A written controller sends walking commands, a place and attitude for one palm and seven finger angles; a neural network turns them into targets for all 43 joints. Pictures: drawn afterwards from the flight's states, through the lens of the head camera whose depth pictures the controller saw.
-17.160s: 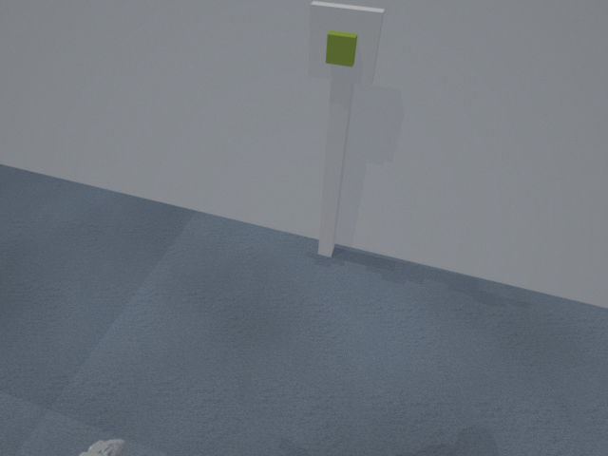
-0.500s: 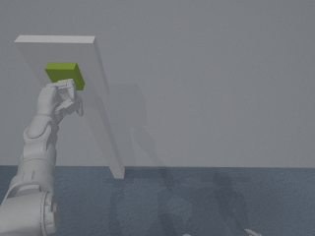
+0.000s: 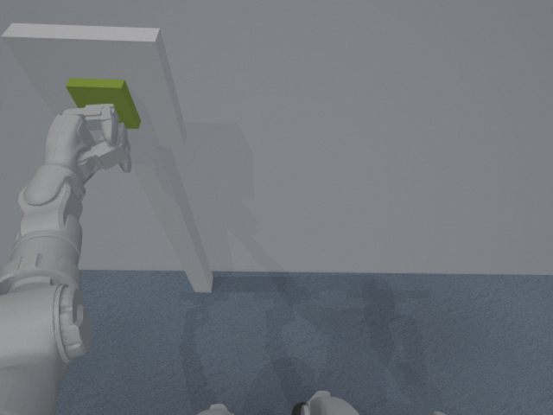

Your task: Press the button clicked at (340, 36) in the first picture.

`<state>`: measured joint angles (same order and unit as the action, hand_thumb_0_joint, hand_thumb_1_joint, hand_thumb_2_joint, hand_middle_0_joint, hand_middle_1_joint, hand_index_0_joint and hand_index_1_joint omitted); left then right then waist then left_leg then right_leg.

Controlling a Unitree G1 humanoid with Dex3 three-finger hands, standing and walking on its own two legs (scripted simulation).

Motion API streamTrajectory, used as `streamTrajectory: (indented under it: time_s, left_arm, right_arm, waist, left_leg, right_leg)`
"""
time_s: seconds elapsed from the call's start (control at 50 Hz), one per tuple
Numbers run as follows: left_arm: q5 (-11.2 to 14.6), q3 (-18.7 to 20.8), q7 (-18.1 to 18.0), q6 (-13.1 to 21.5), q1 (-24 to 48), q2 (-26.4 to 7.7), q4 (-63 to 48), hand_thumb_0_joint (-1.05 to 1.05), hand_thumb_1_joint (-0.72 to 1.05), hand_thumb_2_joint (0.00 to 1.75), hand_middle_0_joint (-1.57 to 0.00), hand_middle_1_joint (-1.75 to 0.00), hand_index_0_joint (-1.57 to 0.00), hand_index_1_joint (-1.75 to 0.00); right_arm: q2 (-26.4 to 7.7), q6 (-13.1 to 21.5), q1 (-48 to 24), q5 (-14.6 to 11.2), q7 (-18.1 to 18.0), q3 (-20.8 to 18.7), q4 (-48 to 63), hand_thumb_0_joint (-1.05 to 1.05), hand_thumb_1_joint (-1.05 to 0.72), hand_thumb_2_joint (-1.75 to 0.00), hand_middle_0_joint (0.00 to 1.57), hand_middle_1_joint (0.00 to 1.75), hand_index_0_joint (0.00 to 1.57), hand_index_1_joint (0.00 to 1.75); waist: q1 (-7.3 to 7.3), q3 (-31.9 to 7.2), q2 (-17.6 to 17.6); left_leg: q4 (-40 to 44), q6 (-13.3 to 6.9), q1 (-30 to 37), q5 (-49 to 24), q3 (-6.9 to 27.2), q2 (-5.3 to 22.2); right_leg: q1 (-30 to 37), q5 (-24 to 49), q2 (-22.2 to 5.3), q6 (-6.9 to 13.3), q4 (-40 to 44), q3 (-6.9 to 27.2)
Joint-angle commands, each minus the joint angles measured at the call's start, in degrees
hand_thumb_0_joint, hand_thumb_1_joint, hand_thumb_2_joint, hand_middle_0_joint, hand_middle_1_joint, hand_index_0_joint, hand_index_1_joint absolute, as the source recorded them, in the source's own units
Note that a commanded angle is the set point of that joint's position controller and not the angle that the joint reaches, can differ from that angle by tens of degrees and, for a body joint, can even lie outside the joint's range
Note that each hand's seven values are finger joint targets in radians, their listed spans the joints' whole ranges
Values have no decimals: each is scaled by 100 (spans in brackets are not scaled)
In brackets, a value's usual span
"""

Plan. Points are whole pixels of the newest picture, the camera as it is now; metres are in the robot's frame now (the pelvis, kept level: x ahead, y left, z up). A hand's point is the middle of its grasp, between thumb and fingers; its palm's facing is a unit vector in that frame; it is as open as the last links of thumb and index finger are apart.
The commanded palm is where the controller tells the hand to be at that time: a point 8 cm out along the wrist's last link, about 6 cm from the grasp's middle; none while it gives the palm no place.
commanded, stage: press the button with the knuckle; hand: left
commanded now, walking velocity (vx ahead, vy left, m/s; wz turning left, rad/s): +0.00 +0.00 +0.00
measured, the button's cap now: (107, 100) +0.52 +0.23 +0.14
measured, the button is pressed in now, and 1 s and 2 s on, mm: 9 0 0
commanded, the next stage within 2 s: hold the button down briefly in 0.02 s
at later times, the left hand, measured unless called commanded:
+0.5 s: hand (119, 146) +0.46 +0.21 +0.11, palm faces -0.04 -1.00 -0.03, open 3.0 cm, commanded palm +0.45 +0.26 +0.11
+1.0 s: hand (115, 164) +0.43 +0.21 +0.11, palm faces -0.04 -1.00 -0.01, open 3.1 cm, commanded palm +0.39 +0.26 +0.11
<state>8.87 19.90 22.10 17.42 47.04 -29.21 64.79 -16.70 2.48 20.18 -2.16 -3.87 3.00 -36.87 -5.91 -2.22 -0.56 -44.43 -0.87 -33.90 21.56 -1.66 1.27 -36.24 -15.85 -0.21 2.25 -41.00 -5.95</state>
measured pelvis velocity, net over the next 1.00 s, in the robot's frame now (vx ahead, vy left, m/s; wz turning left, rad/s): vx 0.02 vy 0.00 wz -0.03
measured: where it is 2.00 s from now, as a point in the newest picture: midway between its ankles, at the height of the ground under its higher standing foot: outside the picture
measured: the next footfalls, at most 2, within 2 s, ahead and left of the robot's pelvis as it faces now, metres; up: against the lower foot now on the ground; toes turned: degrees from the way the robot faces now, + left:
none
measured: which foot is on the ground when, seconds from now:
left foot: down 0.00-1.00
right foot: down 0.00-1.00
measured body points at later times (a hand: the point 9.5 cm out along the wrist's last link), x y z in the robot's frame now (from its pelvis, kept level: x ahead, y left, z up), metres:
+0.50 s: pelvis -0.02 +0.00 -0.01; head +0.06 +0.01 +0.44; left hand +0.46 +0.26 +0.12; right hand +0.01 -0.26 -0.12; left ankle +0.00 +0.11 -0.71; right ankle +0.04 -0.10 -0.71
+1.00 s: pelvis +0.02 +0.00 +0.01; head +0.06 +0.00 +0.45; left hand +0.43 +0.26 +0.11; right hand +0.10 -0.26 -0.10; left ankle +0.00 +0.11 -0.71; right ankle +0.04 -0.10 -0.71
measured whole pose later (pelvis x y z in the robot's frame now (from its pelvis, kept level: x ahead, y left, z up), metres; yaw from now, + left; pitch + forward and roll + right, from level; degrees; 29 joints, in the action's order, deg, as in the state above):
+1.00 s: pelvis +0.02 +0.00 +0.01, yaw -2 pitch +9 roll -1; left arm 12.5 20.5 20.4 14.2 30.8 -23.7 47.2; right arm -15.9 2.5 20.0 -2.7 -2.9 2.7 -32.2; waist -3.9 -4.1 -1.3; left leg -41.8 -1.1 -28.5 22.4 -3.5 1.6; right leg -32.1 -16.5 0.5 1.9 -39.5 -3.9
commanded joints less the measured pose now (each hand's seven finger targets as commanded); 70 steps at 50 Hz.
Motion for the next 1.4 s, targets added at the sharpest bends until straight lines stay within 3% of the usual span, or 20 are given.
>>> streamTrajectory:
  time_s: [0.0,0.04,0.12,0.18,0.2,0.32,0.4,0.42,0.44,0.56,0.64,0.7,0.76,0.98,1.1,1.18,1.22,1.28,1.34,1.38]
  left_arm:
    - [192,282,-261,300,3375,-1596,-962,0,90,90,-130,-150,-130,-150]
    - [146,264,-265,295,3559,-1712,-842,0,90,90,-130,-150,-130,-150]
    - [59,-2,-334,363,3856,-1413,-979,0,90,90,-130,-150,-130,-150]
    - [149,-13,-379,347,3848,-1300,-818,0,90,90,-130,-150,-130,-150]
    - [154,152,-400,331,3799,-1501,-687,0,90,90,-130,-150,-130,-150]
    - [47,-16,-433,431,4056,-1390,-928,0,90,90,-130,-150,-130,-150]
    - [75,23,-451,404,4000,-1467,-798,0,90,90,-130,-150,-130,-150]
    - [66,226,-459,408,3880,-1673,-733,0,90,90,-130,-150,-130,-150]
    - [58,152,-439,429,3944,-1623,-868,0,90,90,-130,-150,-130,-150]
    - [114,325,-337,478,3181,-1595,-1087,0,90,90,-130,-150,-130,-150]
    - [189,228,-298,479,2742,-1335,-1444,0,90,90,-130,-150,-130,-150]
    - [258,315,-289,441,2316,-1338,-1715,0,90,90,-130,-150,-130,-150]
    - [322,334,-264,360,1808,-1270,-1933,0,90,90,-130,-150,-130,-150]
    - [621,414,-189,-49,-239,-826,-3574,0,90,90,-130,-150,-130,-150]
    - [747,227,-142,-225,-992,-456,-4575,0,90,90,-130,-150,-130,-150]
    - [820,22,-139,-334,-1114,-216,-5037,0,90,90,-130,-150,-130,-150]
    - [849,67,-142,-400,-1481,-219,-5157,0,90,90,-130,-150,-130,-150]
    - [829,-22,-144,-494,-1691,-100,-5413,0,90,90,-130,-150,-130,-150]
    - [810,-165,-207,-535,-1580,21,-5586,0,90,90,-130,-150,-130,-150]
    - [800,-24,-246,-621,-1457,-123,-5254,0,90,90,-130,-150,-130,-150]
  right_arm:
    - [-971,210,594,-10,-77,-309,369,0,-90,-90,20,30,20,30]
    - [-999,207,617,-24,-80,-285,347,0,-90,-90,20,30,20,30]
    - [-972,275,677,15,-54,-291,351,0,-90,-90,20,30,20,30]
    - [-996,327,707,17,-41,-289,320,0,-90,-90,20,30,20,30]
    - [-1034,333,732,13,-53,-291,308,0,-90,-90,20,30,20,30]
    - [-1017,421,781,41,-43,-294,294,0,-90,-90,20,30,20,30]
    - [-1035,452,794,31,-46,-269,280,0,-90,-90,20,30,20,30]
    - [-1049,444,803,36,-50,-284,296,0,-90,-90,20,30,20,30]
    - [-1034,452,806,34,-43,-278,310,0,-90,-90,20,30,20,30]
    - [-997,409,753,48,8,-323,454,0,-90,-90,20,30,20,30]
    - [-943,377,612,23,27,-338,593,0,-90,-90,20,30,20,30]
    - [-919,359,520,6,20,-355,678,0,-90,-90,20,30,20,30]
    - [-884,326,393,-25,11,-347,784,0,-90,-90,20,30,20,30]
    - [-749,248,-46,-69,50,-369,1238,0,-90,-90,20,30,20,30]
    - [-671,300,-306,-72,54,-364,1327,0,-90,-90,20,30,20,30]
    - [-652,366,-473,-80,22,-350,1298,0,-90,-90,20,30,20,30]
    - [-662,400,-534,-75,14,-358,1306,0,-90,-90,20,30,20,30]
    - [-613,455,-659,-73,-8,-330,1312,0,-90,-90,20,30,20,30]
    - [-605,500,-764,-61,-16,-309,1303,0,-90,-90,20,30,20,30]
    - [-636,483,-778,-56,-63,-279,1230,0,-90,-90,20,30,20,30]
  waist:
    - [-425,-1974,-118]
    - [-462,-1807,-287]
    - [-521,-2005,-736]
    - [-574,-1979,-424]
    - [-546,-1891,-223]
    - [-576,-2093,-616]
    - [-590,-1908,-373]
    - [-522,-1935,-305]
    - [-536,-2051,-478]
    - [-263,-2212,-449]
    - [-161,-2166,-520]
    - [-45,-2113,-231]
    - [65,-2016,-267]
    - [461,-2140,-209]
    - [474,-2027,-280]
    - [391,-1763,-299]
    - [428,-1759,-119]
    - [489,-1681,-401]
    - [433,-1583,-228]
    - [399,-1350,-1]
  left_leg:
    - [604,-123,232,-441,297,-101]
    - [622,-116,127,-249,336,-94]
    - [630,-90,495,-208,473,-79]
    - [654,-97,374,83,494,-65]
    - [658,-102,210,225,496,-54]
    - [646,-101,392,194,523,-67]
    - [659,-109,126,395,479,-59]
    - [633,-118,68,374,471,-67]
    - [650,-110,151,278,458,-72]
    - [652,-96,313,-104,419,-68]
    - [716,-95,479,-212,364,-66]
    - [768,-108,427,-275,324,-63]
    - [799,-114,450,-441,256,-71]
    - [901,-98,963,-1761,107,-85]
    - [919,-88,1335,-2266,117,-84]
    - [953,-60,1507,-2250,180,-87]
    - [944,-73,1541,-2243,185,-94]
    - [975,-26,1633,-2332,219,-111]
    - [992,-34,1635,-2127,247,-121]
    - [1020,-33,1454,-1758,262,-139]
  right_leg:
    - [1238,446,45,-171,542,730]
    - [1065,202,39,-149,557,724]
    - [638,36,77,-103,463,600]
    - [611,-206,82,-143,519,607]
    - [642,-329,82,-144,533,620]
    - [509,-304,81,-117,459,606]
    - [615,-469,76,-144,537,664]
    - [697,-484,73,-126,536,679]
    - [723,-397,66,-130,514,670]
    - [960,-84,83,-88,458,622]
    - [1023,33,89,-81,479,593]
    - [1287,138,84,-85,514,601]
    - [1459,358,80,-74,530,620]
    - [2311,1927,56,-46,457,570]
    - [2397,2398,39,-62,477,525]
    - [2231,2303,45,-62,526,457]
    - [2305,2309,41,-64,534,453]
    - [2240,2270,17,-52,536,416]
    - [2208,2115,18,-56,577,409]
    - [2111,1836,15,-64,634,396]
